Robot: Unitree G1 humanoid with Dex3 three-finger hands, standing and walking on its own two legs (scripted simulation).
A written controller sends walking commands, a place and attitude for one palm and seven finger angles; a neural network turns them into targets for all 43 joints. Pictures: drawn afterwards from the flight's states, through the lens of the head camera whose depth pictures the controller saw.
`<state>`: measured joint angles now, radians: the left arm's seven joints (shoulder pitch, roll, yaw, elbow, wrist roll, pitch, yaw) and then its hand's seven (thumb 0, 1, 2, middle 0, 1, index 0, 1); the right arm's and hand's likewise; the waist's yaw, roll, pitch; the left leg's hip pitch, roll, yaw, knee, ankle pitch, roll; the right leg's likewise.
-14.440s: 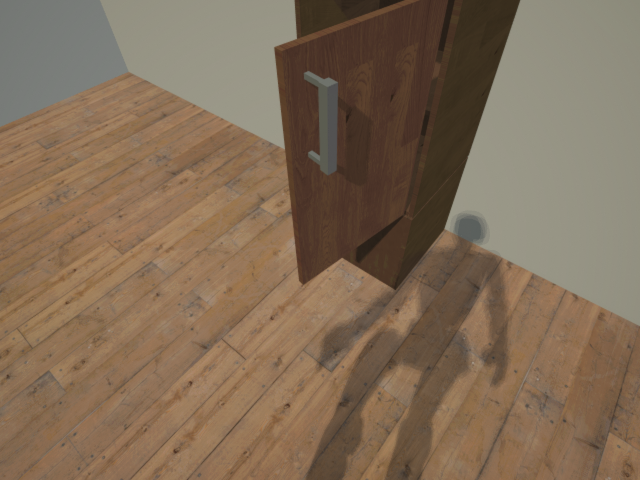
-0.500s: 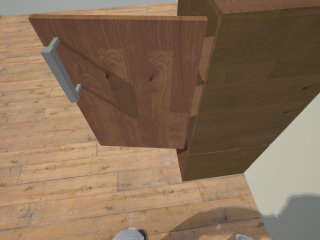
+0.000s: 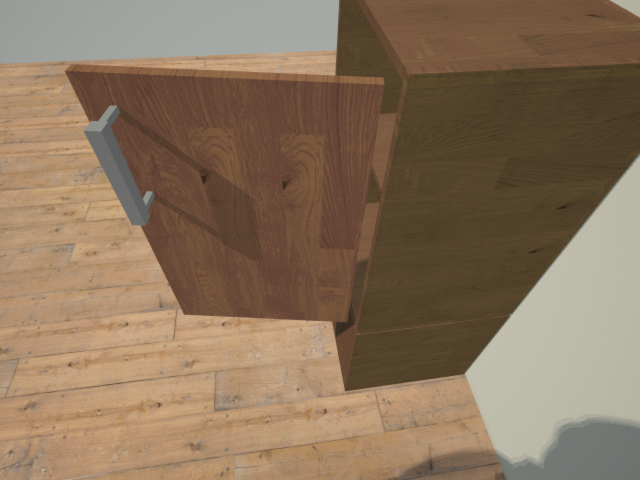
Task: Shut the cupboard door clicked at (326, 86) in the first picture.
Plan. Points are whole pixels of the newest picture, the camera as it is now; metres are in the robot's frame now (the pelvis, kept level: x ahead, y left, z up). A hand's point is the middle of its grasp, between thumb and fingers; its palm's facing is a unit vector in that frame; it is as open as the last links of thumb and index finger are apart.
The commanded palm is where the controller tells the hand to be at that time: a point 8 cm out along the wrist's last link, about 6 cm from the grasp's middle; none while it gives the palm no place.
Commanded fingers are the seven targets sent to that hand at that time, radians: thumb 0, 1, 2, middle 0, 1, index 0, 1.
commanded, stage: look again from close up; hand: left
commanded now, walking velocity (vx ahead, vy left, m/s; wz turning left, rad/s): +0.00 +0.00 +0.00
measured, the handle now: (126, 169) +0.48 +0.31 +0.12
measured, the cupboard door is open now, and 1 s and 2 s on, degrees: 79 79 79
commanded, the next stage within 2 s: shuffle to correct the standing spot in 2.00 s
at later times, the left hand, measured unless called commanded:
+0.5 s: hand out of the picture +0.00 +0.21 -0.18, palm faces -0.01 -0.98 -0.21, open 7.4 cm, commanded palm none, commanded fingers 0.00 0.90 0.90 -0.20 -0.30 -0.20 -0.30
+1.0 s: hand out of the picture +0.02 +0.21 -0.18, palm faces +0.00 -0.98 -0.20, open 7.4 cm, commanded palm none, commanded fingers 0.00 0.90 0.90 -0.20 -0.30 -0.20 -0.30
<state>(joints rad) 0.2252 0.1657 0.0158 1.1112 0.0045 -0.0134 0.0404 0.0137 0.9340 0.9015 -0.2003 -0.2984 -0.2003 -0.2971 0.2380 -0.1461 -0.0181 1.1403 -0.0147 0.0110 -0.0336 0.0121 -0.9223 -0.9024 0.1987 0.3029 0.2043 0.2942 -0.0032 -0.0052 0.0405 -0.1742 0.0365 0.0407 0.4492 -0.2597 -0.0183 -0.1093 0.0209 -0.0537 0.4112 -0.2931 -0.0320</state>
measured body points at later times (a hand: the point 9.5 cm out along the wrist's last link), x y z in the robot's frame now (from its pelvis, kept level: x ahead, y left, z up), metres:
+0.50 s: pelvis -0.01 +0.03 +0.00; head +0.01 +0.03 +0.45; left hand +0.00 +0.26 -0.16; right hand -0.02 -0.19 -0.16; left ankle -0.02 +0.13 -0.74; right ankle -0.04 -0.09 -0.74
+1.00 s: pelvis +0.00 +0.03 +0.00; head +0.02 +0.04 +0.45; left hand +0.02 +0.27 -0.16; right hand +0.04 -0.20 -0.15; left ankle -0.02 +0.13 -0.74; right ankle -0.04 -0.09 -0.74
